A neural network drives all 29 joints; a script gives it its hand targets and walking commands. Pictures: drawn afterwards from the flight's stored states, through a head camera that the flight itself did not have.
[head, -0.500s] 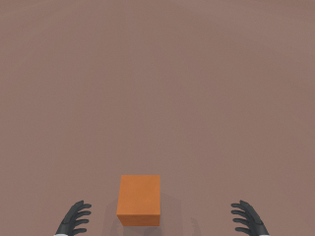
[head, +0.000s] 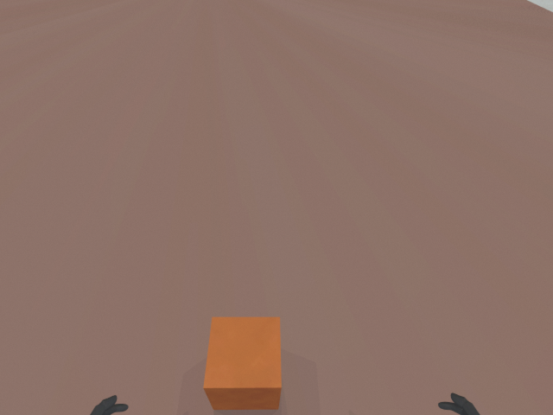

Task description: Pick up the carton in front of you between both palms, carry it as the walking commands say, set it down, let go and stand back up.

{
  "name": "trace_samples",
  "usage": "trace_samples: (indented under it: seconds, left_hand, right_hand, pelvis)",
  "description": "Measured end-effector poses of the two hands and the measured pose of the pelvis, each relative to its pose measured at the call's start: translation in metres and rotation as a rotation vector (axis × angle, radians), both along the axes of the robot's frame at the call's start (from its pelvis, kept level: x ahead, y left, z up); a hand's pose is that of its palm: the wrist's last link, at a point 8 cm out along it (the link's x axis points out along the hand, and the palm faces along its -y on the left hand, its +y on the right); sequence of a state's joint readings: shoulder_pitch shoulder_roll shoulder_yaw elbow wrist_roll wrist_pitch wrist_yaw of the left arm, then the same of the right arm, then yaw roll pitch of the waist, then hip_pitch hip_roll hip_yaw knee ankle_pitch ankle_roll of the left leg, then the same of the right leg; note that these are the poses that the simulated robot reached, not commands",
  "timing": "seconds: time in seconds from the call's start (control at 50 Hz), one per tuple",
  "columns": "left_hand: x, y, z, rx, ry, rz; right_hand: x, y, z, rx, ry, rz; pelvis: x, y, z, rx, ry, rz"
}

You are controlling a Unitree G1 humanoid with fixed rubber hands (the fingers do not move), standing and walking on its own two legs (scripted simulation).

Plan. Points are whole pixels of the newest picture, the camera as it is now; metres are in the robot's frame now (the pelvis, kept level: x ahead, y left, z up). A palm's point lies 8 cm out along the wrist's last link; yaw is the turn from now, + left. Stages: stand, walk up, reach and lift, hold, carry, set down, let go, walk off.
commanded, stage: stand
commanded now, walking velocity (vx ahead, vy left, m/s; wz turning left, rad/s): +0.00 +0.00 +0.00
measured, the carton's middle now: (246, 364) +0.41 +0.10 -0.64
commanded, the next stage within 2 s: none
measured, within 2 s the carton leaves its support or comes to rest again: neither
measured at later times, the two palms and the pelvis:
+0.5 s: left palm out of the picture +0.06 +0.30 -0.10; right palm out of the picture +0.07 -0.27 -0.10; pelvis -0.02 +0.01 +0.00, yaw +1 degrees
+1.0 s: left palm out of the picture +0.04 +0.31 -0.10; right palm out of the picture +0.06 -0.28 -0.10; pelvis -0.03 +0.01 +0.01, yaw +1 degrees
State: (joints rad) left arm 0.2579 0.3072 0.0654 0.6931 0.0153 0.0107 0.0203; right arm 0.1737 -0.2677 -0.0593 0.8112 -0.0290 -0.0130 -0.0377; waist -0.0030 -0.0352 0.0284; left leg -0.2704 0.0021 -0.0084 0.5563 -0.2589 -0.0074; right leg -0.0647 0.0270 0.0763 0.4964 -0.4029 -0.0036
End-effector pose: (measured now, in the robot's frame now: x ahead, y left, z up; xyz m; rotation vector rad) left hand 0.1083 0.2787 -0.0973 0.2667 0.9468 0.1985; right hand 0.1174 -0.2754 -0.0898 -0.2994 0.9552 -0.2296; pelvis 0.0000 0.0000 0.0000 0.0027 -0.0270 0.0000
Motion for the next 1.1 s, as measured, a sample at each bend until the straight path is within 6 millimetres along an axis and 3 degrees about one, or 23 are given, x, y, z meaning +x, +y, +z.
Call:
trace_samples:
  seconds: [0.62, 1.1]
  left_hand:
    - [-0.059, 0.021, -0.004, 0.022, 0.093, 0.031]
    - [-0.071, 0.030, -0.004, 0.038, 0.138, 0.040]
  right_hand:
    - [-0.051, 0.001, -0.006, -0.002, 0.094, -0.010]
    - [-0.060, -0.005, -0.007, -0.008, 0.138, -0.011]
  pelvis:
    - [-0.028, 0.010, 0.005, -0.010, -0.031, 0.018]
    - [-0.033, 0.011, 0.008, -0.009, -0.031, 0.022]
